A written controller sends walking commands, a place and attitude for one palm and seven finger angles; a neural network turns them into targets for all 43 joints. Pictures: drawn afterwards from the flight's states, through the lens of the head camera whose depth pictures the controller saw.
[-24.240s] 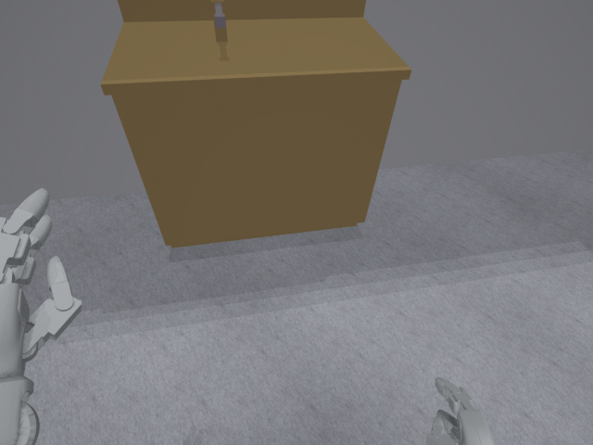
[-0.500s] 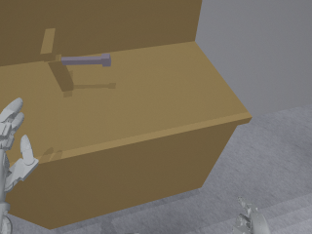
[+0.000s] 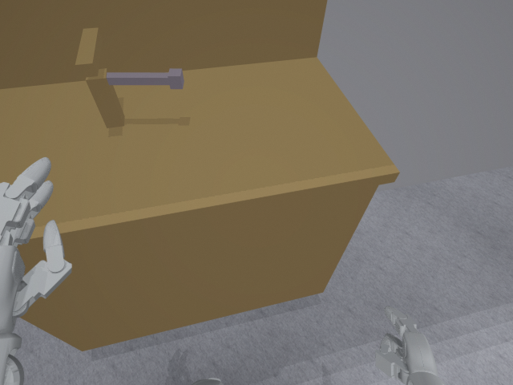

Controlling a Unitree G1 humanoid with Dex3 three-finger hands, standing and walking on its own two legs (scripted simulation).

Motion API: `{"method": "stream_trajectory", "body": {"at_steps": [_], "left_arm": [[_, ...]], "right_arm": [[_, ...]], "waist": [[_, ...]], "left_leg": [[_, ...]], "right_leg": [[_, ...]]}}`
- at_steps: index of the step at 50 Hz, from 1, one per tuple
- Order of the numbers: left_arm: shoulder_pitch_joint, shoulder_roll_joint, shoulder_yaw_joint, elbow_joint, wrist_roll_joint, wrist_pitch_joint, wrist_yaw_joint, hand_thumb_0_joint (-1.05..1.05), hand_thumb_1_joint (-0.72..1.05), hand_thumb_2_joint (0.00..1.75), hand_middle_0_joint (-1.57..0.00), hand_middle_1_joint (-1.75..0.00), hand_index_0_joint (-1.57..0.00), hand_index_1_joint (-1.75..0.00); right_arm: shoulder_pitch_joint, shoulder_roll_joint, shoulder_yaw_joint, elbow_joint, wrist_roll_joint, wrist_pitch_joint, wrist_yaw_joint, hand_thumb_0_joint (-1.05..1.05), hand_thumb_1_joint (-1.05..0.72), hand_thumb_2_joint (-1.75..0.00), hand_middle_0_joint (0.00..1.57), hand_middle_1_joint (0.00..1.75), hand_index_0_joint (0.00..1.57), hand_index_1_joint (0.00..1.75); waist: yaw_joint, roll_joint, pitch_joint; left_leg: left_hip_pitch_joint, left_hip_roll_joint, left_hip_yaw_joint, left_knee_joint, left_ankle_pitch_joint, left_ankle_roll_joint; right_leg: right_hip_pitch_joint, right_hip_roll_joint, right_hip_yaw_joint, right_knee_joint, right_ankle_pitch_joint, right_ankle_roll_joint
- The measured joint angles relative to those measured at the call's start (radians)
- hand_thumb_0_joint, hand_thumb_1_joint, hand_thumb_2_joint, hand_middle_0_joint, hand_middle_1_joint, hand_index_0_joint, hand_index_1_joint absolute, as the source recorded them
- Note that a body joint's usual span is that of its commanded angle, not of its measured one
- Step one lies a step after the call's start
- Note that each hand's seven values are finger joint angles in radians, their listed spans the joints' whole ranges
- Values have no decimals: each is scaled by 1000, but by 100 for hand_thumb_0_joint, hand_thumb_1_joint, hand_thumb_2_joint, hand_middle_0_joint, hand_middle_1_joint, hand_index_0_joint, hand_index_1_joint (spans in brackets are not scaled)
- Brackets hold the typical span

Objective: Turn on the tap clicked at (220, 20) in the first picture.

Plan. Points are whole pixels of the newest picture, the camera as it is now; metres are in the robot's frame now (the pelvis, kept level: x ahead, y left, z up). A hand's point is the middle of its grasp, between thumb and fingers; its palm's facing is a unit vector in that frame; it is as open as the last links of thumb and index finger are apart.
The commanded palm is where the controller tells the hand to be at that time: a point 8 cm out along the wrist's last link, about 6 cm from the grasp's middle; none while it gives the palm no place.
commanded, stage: step back with the hand held close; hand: left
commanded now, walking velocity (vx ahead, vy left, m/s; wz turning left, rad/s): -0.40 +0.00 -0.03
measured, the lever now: (176, 78) +0.63 +0.20 +0.13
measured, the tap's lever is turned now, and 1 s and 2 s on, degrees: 79 79 79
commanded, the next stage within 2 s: stop stepping back and stand still in 0.28 s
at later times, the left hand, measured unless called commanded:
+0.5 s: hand out of the picture +0.05 +0.19 +0.16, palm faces +0.28 -0.87 -0.40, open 7.4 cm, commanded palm +0.01 +0.25 +0.18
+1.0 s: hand out of the picture -0.07 +0.20 +0.16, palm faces +0.39 -0.85 -0.34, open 7.4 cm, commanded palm -0.12 +0.25 +0.18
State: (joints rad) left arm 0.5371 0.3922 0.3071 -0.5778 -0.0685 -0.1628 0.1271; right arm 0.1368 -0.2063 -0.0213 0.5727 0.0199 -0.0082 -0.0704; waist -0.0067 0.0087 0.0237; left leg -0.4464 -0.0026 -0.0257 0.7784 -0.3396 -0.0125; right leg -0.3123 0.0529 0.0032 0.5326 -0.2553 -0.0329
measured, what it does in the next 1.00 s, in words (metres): walks backwards: left foot, then right foot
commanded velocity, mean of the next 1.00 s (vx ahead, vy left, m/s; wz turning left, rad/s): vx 0.03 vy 0.04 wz -0.01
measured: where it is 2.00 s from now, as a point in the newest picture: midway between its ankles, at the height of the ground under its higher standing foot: outside the picture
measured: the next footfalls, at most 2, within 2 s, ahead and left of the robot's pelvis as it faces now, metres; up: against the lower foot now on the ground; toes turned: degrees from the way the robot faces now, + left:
left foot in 0.06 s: +0.03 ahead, +0.13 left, +0.00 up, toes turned +2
right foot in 0.36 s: -0.06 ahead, -0.13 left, +0.00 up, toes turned -2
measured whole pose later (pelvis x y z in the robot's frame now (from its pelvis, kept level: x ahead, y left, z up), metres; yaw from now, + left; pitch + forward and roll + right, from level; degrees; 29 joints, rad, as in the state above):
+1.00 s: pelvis -0.28 -0.03 +0.00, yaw +1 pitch -3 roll +2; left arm 0.48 0.33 0.31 -0.48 -0.05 -0.12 0.13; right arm 0.23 -0.19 0.01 0.69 0.01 -0.11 -0.07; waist -0.01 -0.02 -0.01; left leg -0.31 0.03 0.08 0.76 -0.43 0.04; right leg -0.38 -0.01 -0.05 0.60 -0.24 -0.06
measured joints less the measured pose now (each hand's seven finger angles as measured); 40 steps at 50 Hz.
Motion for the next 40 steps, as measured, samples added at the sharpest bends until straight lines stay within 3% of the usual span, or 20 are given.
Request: {"method": "stream_trajectory", "body": {"at_steps": [3, 4, 6, 7, 11, 16, 18, 20, 23, 25, 27, 31, 33, 36, 38, 40], "left_arm": [[-7, 12, 29, 8, 4, -4, 11, 1, 89, 90, -22, -30, -21, -30], [-16, 17, 36, 11, 3, -5, 16, 1, 89, 90, -22, -30, -21, -30], [-27, 30, 57, 16, 1, 1, 25, 1, 89, 90, -22, -30, -21, -30], [-26, 34, 66, 16, 1, 6, 28, 1, 89, 90, -21, -30, -21, -30], [-34, 16, 57, 9, 5, 24, 34, 1, 89, 90, -21, -30, -21, -30], [-61, -12, 25, 17, 6, 46, 29, 1, 89, 90, -21, -30, -20, -30], [-64, -9, 26, 15, 7, 46, 24, 1, 89, 90, -21, -30, -20, -30], [-75, -22, 13, 16, 10, 42, 16, 1, 89, 90, -21, -30, -20, -30], [-39, -27, -1, 0, 6, 36, 7, 1, 89, 90, -21, -30, -21, -30], [0, -22, 5, -4, 5, 38, 9, 1, 89, 90, -21, -30, -21, -30], [21, -11, 12, 8, 8, 43, 17, 1, 89, 90, -21, -30, -21, -30], [-6, -3, 20, 36, 10, 47, 31, 1, 89, 90, -22, -30, -21, -30], [-26, -2, 34, 67, 11, 50, 36, 1, 89, 90, -22, -30, -21, -30], [-24, -14, 44, 107, 20, 59, 38, 1, 89, 90, -21, -30, -21, -30], [-26, -23, 40, 128, 18, 53, 36, 1, 89, 90, -21, -30, -21, -30], [-43, -14, 39, 128, 22, 48, 31, 1, 89, 90, -21, -30, -20, -30]], "right_arm": [[17, -20, -8, -7, -2, 3, -9, 1, -90, -90, 20, 30, 20, 30], [16, -25, -14, -7, -1, 0, -14, 1, -90, -90, 20, 30, 20, 30], [6, -15, -18, -1, -1, -7, -16, 1, -90, -90, 20, 30, 19, 30], [5, -8, -16, -1, -7, -16, -13, 1, -90, -90, 20, 30, 19, 30], [13, 26, 0, 9, -18, -69, 10, 1, -90, -90, 20, 30, 19, 30], [29, 59, 37, 18, -22, -87, 27, 1, -90, -90, 20, 30, 20, 30], [32, 62, 48, 14, -23, -86, 31, 1, -90, -90, 21, 30, 20, 30], [18, 52, 46, 27, -21, -76, 32, 1, -90, -90, 21, 30, 20, 30], [26, 45, 36, 42, -6, -57, 29, 1, -90, -90, 21, 30, 20, 30], [47, 39, 34, 36, -2, -48, 22, 2, -90, -90, 21, 30, 20, 30], [75, 26, 27, 30, -3, -50, 11, 2, -90, -90, 21, 30, 20, 30], [120, -30, -3, 29, -8, -78, -8, 2, -90, -90, 21, 30, 20, 30], [123, -31, -14, 49, -5, -83, -13, 2, -90, -90, 20, 30, 20, 30], [160, -24, -21, 75, 0, -107, -4, 2, -90, -90, 20, 30, 19, 30], [185, -22, -13, 93, 0, -115, 2, 2, -90, -90, 20, 30, 19, 30], [203, -16, -1, 90, -6, -112, 4, 2, -90, -90, 20, 30, 19, 30]], "waist": [[-15, -20, -14], [-17, -25, -10], [-4, -59, 13], [4, -66, 20], [27, -49, 43], [32, -15, 36], [35, -6, 30], [27, 25, 46], [13, -10, 37], [-6, -40, 18], [-25, -57, -11], [-50, -41, -41], [-37, -65, -20], [-38, -43, -42], [-36, -16, -53], [-30, -12, -52]], "left_leg": [[90, 26, 19, -151, 84, 4], [103, 19, 22, -195, 58, 7], [101, -2, 45, -220, 68, 16], [99, -3, 56, -230, 90, 19], [106, 28, 70, -269, 152, 18], [77, 68, 66, -286, 211, -4], [35, 82, 65, -247, 213, -14], [-29, 90, 32, -125, 67, -19], [-104, 26, 25, 189, -44, -24], [-70, 8, 50, 228, -54, -17], [10, 9, 67, 142, -74, 0], [204, 34, 50, -185, -47, 41], [215, 19, 63, -180, -1, 15], [233, 26, 53, -208, 27, 13], [234, 45, 42, -215, 30, 14], [187, 53, 39, -135, -50, 25]], "right_leg": [[-47, -27, -11, 31, 3, 17], [-64, -37, -14, 45, 3, 24], [-96, -57, 9, 87, 2, 42], [-117, -55, 23, 144, -58, 49], [-139, -30, 38, 299, -170, 60], [-35, -37, 17, 147, -113, 63], [18, -40, 8, 21, -14, 54], [0, -17, -10, 14, 38, 30], [-32, -42, 3, 15, 56, 15], [-48, -62, 15, 13, 73, 17], [-69, -75, 14, 19, 85, 20], [-133, -79, -21, 88, 69, 29], [-154, -76, 1, 203, -61, 40], [-169, -46, -10, 393, -136, 44], [-103, -39, -40, 310, -153, 42], [-8, -39, -40, 117, -148, 24]]}}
